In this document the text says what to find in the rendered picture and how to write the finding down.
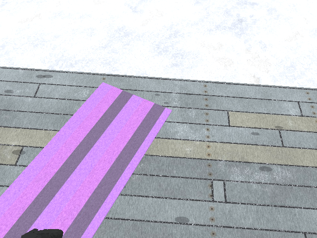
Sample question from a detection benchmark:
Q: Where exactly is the robot left hand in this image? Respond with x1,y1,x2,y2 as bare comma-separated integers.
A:
21,228,63,238

